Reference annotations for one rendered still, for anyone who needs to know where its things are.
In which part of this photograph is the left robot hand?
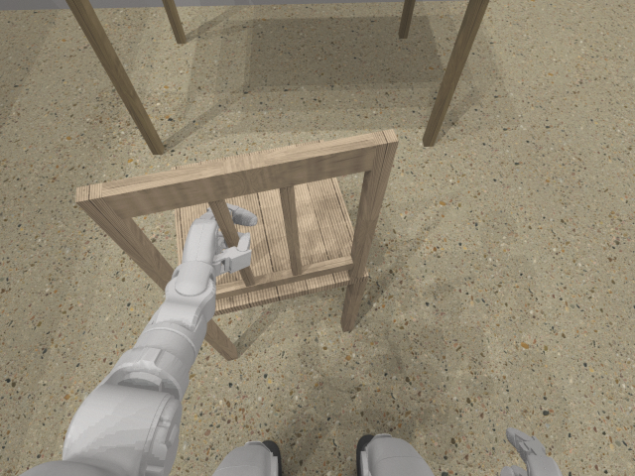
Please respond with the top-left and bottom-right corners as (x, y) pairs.
(182, 203), (257, 276)

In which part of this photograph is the robot left forearm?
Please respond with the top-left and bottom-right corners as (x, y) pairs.
(63, 261), (216, 460)

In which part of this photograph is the left robot upper arm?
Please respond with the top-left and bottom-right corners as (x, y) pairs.
(19, 383), (183, 476)

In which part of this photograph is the right robot hand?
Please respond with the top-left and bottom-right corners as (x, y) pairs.
(500, 427), (563, 476)

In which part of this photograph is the robot left foot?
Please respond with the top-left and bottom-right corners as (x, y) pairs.
(262, 440), (282, 476)

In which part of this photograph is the left robot shin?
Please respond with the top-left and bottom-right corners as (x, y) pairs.
(244, 441), (271, 452)

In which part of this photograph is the chair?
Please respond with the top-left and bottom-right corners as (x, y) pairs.
(75, 129), (399, 361)

